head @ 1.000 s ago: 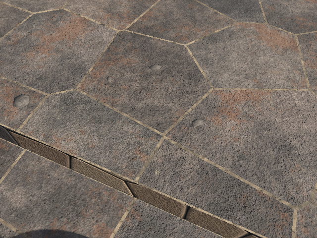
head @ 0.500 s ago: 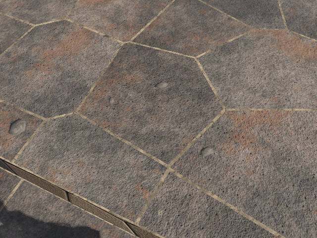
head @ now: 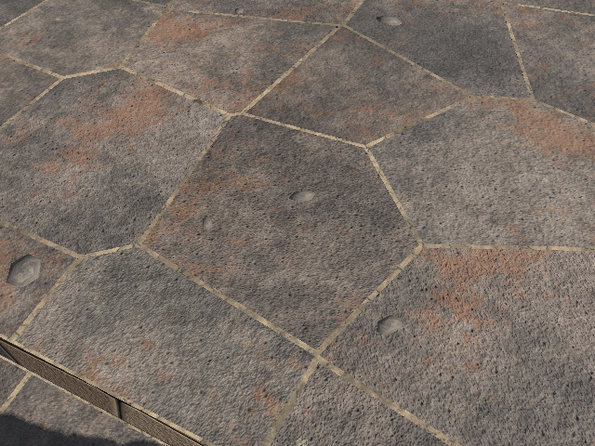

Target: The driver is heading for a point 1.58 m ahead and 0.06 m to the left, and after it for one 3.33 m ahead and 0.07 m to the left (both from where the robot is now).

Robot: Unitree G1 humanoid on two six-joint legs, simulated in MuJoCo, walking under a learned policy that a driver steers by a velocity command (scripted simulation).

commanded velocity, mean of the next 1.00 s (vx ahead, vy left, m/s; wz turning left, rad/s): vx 0.00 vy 0.00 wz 0.00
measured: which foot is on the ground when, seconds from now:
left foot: down 0.00-1.00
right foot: down 0.00-1.00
